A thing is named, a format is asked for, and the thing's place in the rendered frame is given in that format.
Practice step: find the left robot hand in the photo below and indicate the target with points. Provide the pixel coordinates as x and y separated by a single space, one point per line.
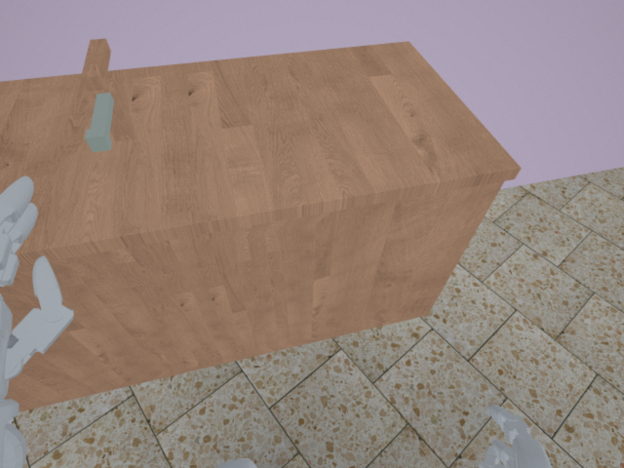
38 330

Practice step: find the left robot forearm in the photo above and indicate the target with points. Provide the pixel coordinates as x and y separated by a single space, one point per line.
12 443

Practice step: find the tap lever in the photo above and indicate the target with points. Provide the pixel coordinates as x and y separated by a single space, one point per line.
98 135

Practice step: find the counter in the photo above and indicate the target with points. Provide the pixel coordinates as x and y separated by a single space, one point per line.
247 205

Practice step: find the right robot hand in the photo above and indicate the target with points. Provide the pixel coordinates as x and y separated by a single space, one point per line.
525 452

